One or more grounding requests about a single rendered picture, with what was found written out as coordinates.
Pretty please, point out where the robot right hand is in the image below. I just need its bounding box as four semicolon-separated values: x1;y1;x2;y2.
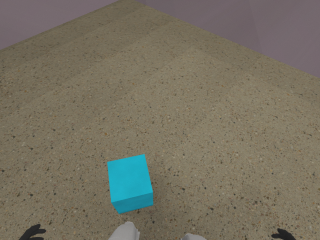
271;228;296;240

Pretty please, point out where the robot left hand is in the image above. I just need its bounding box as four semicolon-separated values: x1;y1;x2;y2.
19;224;46;240

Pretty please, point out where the left robot thigh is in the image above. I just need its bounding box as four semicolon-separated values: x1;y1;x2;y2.
108;224;140;240

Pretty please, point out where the left robot shin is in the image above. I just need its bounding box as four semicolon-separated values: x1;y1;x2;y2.
124;221;135;227

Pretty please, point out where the carton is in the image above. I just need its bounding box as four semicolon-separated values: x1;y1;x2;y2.
107;154;153;214

